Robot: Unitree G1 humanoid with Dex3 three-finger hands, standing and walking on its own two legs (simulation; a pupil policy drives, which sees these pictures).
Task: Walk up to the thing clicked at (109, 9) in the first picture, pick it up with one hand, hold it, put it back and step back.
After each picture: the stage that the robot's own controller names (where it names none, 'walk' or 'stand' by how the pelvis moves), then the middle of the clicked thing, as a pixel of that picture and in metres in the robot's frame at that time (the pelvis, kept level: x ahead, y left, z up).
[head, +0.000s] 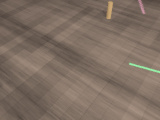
stand; (109, 10) +2.18 -0.35 -0.65
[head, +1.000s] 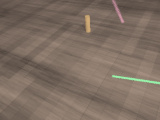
walk; (87, 24) +2.07 +0.11 -0.62
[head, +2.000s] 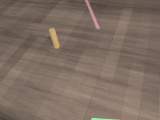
walk; (54, 38) +1.41 +0.48 -0.65
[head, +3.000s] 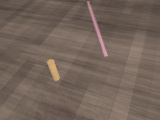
walk; (53, 70) +0.98 +0.41 -0.65
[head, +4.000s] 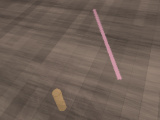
walk; (59, 100) +0.65 +0.28 -0.64
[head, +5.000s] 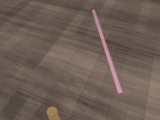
walk; (54, 118) +0.46 +0.24 -0.63
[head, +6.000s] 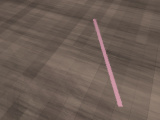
stand; out of the picture +0.39 +0.23 -0.65
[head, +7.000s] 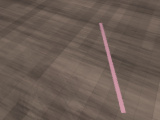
stand; out of the picture +0.39 +0.22 -0.65
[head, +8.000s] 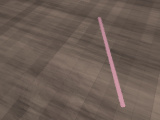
stand; out of the picture +0.39 +0.24 -0.65
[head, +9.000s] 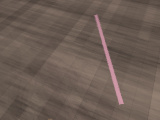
stand; out of the picture +0.38 +0.24 -0.65
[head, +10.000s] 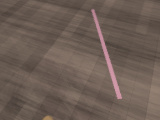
stand; out of the picture +0.38 +0.26 -0.64
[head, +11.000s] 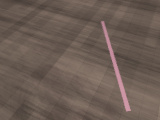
stand; out of the picture +0.38 +0.21 -0.66
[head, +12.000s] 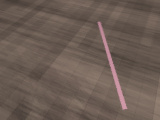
stand; out of the picture +0.40 +0.22 -0.66
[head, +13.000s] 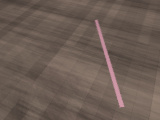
stand; out of the picture +0.40 +0.25 -0.66
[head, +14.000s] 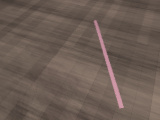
stand; out of the picture +0.39 +0.25 -0.66
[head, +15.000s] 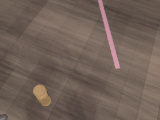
go down; (43, 96) +0.44 +0.23 -0.52
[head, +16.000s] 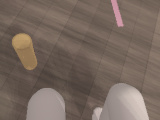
go down; (26, 54) +0.50 +0.23 -0.26
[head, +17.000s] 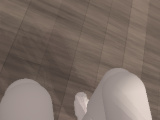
close in; out of the picture +0.49 +0.25 -0.19
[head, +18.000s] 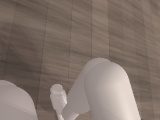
close; out of the picture +0.49 +0.28 -0.17
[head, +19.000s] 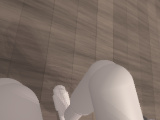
lift; out of the picture +0.45 +0.27 -0.17
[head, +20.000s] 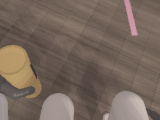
lift; (23, 77) +0.34 +0.21 -0.03
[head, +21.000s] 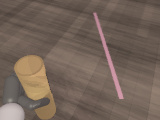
hold; (39, 92) +0.31 +0.16 +0.05
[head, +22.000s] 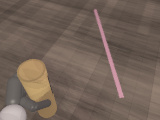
hold; (41, 93) +0.31 +0.15 +0.03
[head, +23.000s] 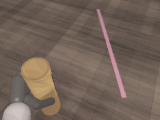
crouch; (44, 91) +0.32 +0.15 +0.04
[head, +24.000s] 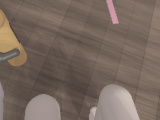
crouch; (6, 43) +0.47 +0.20 -0.05
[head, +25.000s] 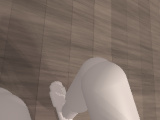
lower; out of the picture +0.48 +0.26 -0.18
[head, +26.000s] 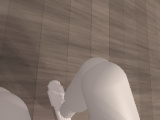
lower; out of the picture +0.49 +0.27 -0.18
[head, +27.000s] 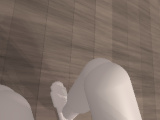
lower; out of the picture +0.48 +0.27 -0.18
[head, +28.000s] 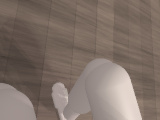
lower; out of the picture +0.47 +0.27 -0.17
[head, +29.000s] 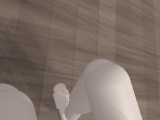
loosen; out of the picture +0.47 +0.23 -0.17
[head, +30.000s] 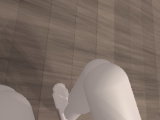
withdraw; out of the picture +0.48 +0.25 -0.18
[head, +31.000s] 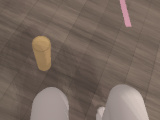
walk; (43, 55) +0.50 +0.18 -0.28
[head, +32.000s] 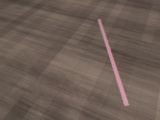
stand; out of the picture +0.40 +0.17 -0.59
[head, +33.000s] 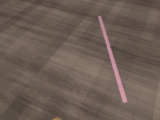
stand; out of the picture +0.41 +0.18 -0.60
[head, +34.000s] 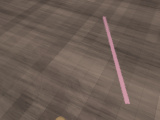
stand; out of the picture +0.41 +0.17 -0.62
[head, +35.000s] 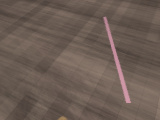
walk; out of the picture +0.42 +0.18 -0.65
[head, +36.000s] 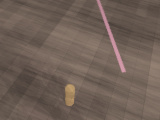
walk; (69, 95) +0.56 +0.06 -0.63
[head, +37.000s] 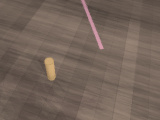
walk; (50, 69) +0.74 +0.26 -0.63
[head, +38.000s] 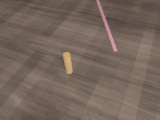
stand; (67, 63) +1.02 +0.24 -0.64
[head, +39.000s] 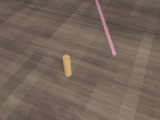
stand; (67, 66) +1.02 +0.20 -0.65
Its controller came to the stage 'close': yes
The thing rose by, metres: 0.68
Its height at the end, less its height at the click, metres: +0.00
